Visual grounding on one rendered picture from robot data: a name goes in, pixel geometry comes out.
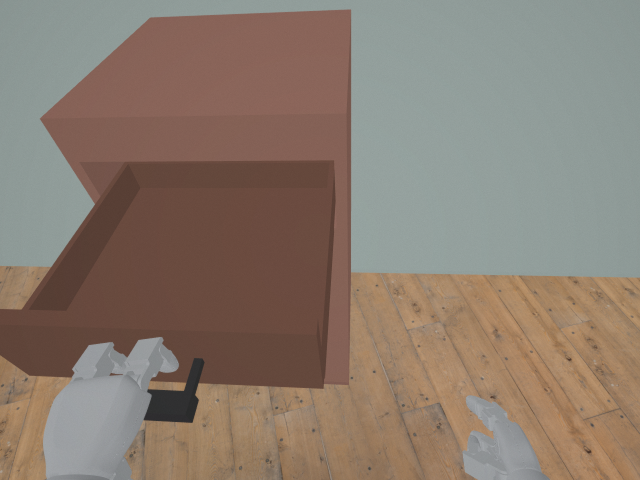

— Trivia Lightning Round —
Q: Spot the cabinet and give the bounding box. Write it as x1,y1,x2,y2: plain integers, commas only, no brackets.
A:
40,9,351,385

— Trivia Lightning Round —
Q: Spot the left robot hand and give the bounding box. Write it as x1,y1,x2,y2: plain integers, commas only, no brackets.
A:
43,337,179,480

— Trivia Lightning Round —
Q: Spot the right robot hand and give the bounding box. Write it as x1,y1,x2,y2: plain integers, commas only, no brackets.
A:
462,395,542,480

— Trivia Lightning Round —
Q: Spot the handle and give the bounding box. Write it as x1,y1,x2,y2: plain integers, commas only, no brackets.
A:
144,358,205,423

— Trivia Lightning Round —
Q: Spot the drawer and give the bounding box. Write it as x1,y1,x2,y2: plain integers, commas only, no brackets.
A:
0,160,336,389

